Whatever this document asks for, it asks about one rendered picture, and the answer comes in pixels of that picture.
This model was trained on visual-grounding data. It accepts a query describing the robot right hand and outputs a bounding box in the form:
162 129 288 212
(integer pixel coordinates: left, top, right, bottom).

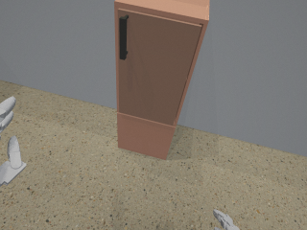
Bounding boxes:
213 209 240 230

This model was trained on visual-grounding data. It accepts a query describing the robot left hand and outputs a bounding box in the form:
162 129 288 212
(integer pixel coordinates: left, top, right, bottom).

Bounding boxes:
0 96 27 187

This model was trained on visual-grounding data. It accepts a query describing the cupboard door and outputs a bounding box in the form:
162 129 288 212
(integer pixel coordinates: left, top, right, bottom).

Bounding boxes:
117 8 201 126

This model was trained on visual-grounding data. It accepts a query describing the handle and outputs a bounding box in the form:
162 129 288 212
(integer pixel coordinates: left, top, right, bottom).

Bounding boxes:
119 15 129 60

